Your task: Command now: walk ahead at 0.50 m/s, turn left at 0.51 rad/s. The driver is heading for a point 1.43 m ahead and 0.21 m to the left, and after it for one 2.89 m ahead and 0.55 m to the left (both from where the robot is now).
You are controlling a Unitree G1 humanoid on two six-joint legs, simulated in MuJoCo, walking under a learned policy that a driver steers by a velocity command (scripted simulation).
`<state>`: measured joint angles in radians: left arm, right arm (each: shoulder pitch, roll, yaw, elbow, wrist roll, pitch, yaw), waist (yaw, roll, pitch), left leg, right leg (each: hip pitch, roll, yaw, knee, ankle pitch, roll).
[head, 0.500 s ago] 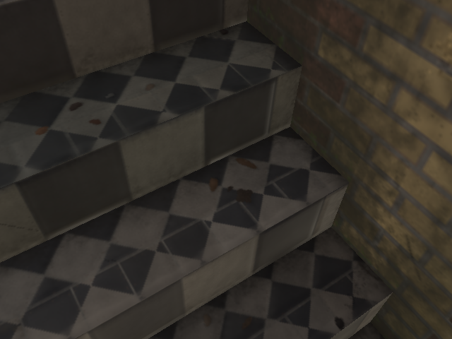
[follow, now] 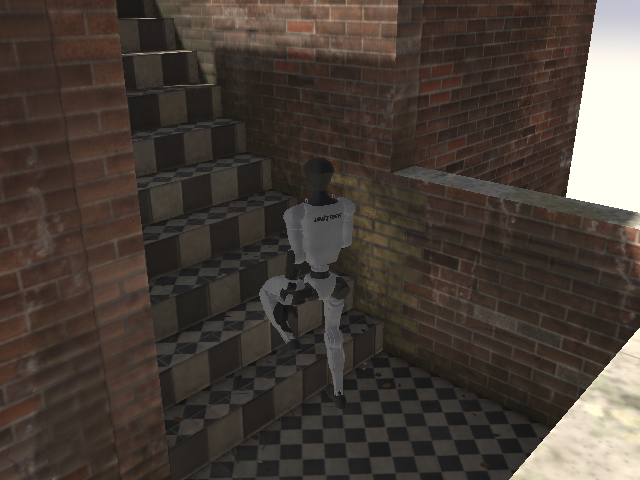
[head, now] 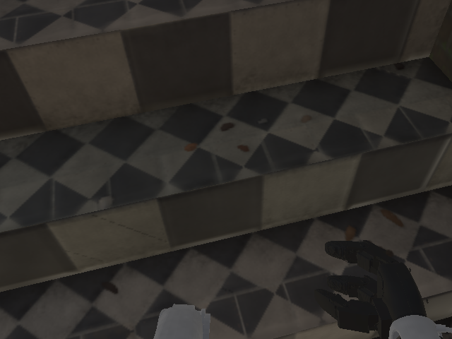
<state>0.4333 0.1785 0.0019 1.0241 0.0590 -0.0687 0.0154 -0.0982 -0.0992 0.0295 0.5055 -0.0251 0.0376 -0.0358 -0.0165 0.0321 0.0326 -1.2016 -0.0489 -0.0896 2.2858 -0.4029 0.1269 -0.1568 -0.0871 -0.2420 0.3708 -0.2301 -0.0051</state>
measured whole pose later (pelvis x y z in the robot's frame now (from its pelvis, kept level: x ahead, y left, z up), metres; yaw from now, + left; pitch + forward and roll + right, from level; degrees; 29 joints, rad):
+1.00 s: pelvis +0.45 +0.07 +0.41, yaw +5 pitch +3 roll +0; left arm 0.48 0.15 0.01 1.18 0.01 -0.13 0.00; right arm -0.08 0.01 0.07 0.56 0.00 -0.05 -0.05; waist 0.00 -0.03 -0.03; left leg -1.38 -0.01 -0.04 2.16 -0.26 0.18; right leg -0.17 0.00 -0.16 0.38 -0.25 -0.05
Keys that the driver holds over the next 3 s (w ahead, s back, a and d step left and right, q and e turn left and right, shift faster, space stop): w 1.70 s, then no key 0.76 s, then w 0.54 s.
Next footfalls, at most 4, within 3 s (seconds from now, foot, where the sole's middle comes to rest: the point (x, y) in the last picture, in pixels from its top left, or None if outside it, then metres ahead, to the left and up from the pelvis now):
0.10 left None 0.14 0.14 -0.58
0.66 right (256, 284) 0.46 -0.02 -0.37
1.10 left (137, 158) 0.64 0.21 -0.17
1.58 right None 0.93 0.03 0.04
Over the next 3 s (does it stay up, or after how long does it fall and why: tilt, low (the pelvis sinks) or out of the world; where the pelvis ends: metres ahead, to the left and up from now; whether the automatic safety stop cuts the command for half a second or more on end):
stays up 1.18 0.16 1.03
